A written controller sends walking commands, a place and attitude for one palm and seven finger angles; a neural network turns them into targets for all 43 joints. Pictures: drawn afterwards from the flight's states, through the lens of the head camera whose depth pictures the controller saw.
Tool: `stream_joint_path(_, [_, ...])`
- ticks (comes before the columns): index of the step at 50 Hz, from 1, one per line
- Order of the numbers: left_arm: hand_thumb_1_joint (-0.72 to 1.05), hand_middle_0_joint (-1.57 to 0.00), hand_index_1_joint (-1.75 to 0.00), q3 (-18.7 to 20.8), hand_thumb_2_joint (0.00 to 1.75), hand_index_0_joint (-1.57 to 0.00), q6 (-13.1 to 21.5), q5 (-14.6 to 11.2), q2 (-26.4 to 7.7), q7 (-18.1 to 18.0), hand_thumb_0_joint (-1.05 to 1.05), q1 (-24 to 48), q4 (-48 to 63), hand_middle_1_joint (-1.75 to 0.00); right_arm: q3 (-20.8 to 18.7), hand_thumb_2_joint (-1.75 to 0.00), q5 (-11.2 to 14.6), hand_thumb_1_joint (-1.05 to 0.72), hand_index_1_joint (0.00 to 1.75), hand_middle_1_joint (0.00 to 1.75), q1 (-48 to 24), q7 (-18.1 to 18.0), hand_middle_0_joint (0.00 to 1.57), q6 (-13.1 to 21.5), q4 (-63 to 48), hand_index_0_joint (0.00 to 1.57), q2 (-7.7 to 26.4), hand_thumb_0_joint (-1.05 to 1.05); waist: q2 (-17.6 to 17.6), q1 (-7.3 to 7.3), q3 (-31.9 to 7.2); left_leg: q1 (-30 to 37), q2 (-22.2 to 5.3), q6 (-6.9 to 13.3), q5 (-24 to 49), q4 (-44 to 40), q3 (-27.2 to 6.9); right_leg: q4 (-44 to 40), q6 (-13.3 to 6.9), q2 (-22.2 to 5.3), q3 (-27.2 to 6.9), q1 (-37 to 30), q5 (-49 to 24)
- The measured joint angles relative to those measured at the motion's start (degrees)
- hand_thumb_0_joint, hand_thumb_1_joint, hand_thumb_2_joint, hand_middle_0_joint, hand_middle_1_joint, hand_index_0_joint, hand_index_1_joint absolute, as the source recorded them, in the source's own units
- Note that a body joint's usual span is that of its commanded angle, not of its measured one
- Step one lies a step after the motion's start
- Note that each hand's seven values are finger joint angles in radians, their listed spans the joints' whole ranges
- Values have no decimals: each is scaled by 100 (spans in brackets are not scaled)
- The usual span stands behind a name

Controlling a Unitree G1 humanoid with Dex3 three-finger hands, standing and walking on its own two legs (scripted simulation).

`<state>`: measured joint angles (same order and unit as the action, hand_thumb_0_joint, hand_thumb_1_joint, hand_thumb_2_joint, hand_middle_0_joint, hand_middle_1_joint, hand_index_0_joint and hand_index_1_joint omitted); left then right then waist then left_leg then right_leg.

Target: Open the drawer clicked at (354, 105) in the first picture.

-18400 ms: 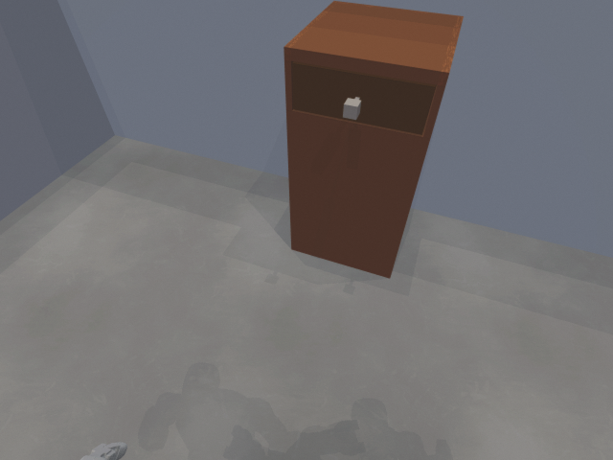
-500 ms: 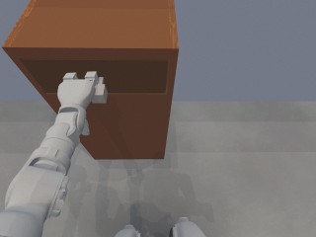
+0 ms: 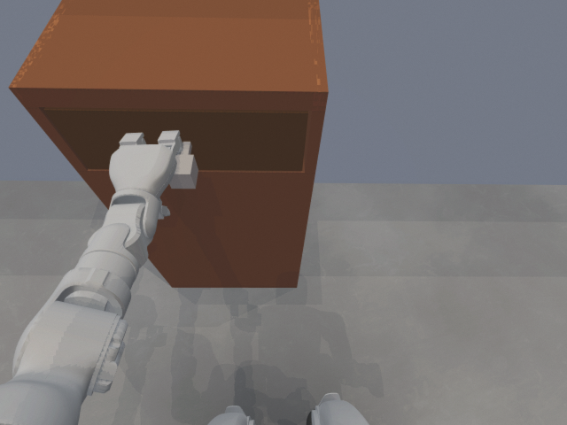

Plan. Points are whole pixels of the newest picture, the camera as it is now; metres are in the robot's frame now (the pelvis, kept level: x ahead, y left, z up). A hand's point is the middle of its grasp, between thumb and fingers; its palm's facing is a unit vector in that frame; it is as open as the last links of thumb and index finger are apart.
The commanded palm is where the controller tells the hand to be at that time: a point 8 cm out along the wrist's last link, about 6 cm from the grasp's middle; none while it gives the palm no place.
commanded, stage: close the thumb around the handle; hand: left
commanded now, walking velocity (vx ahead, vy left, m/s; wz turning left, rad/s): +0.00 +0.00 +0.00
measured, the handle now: (184, 162) +0.51 +0.15 +0.02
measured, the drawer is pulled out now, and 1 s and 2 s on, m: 0.00 0.02 0.13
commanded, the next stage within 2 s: pull the drawer open in 0.36 s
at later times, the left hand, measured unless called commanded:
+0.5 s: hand (156, 187) +0.47 +0.19 +0.00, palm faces -0.04 -0.03 -1.00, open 5.1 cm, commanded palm +0.44 +0.19 +0.06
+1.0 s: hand (153, 205) +0.44 +0.19 +0.01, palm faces -0.02 -0.07 -1.00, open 5.5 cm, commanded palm +0.39 +0.18 +0.06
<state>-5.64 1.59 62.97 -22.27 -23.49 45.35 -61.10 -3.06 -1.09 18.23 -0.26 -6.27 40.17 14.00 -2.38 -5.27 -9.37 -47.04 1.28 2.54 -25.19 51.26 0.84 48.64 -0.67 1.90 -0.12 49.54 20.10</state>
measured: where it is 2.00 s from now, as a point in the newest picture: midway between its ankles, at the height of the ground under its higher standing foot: outside the picture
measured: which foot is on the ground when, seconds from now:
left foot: down 0.00-1.00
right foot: down 0.00-1.00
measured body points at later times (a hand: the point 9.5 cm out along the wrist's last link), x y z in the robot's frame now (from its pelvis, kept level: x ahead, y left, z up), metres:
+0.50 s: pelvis +0.01 +0.00 +0.00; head +0.11 +0.00 +0.44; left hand +0.47 +0.19 +0.06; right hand +0.05 -0.27 -0.13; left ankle -0.02 +0.09 -0.69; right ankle +0.02 -0.12 -0.69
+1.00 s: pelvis +0.03 +0.00 +0.02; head +0.11 -0.01 +0.46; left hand +0.43 +0.19 +0.06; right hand +0.12 -0.27 -0.12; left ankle -0.02 +0.09 -0.69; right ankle +0.02 -0.12 -0.69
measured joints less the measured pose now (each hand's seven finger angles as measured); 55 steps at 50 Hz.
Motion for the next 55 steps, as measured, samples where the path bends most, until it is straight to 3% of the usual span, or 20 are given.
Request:
stream_joint_path(12, [62,-40,-129,46,78,-34,46,9,12,64,0,-196,173,-132,-15,-90,-4,-90,30,30,15,1,20,-73,-53,20,4,0,-3,25,-14,141,-17,7,-34,-75,30,-73,8,20,-35,-127,21])
stream_joint_path(18, [80,-41,-130,43,86,-35,73,32,32,13,0,-220,200,-134,-11,-90,1,-90,30,30,8,-3,20,-93,-24,20,9,0,-6,57,-12,157,-13,11,-51,-82,29,-73,10,17,-35,-141,42])
stream_joint_path(29, [87,-42,-134,58,89,-36,-41,-37,73,97,0,-319,311,-135,-49,-90,2,-90,30,30,-19,22,20,-136,-61,20,-15,0,-14,77,-26,226,-27,-1,-43,-142,44,-121,0,32,-52,-197,32])
stream_joint_path(43, [88,-42,-132,133,89,-27,-80,-73,212,103,0,-1537,1539,-135,-92,-90,61,-90,30,30,-99,69,20,-275,-215,20,-26,0,-35,247,-65,757,-70,-5,-52,-494,140,-415,-1,86,-163,-665,32])
stream_joint_path(55, [88,-42,-129,-81,89,-25,-485,-91,415,153,0,-2286,2426,-135,-68,-90,59,-90,30,30,-469,110,20,-262,-379,20,-10,0,-57,356,-35,1072,-50,-30,-62,-633,83,-535,-12,64,-117,-995,106])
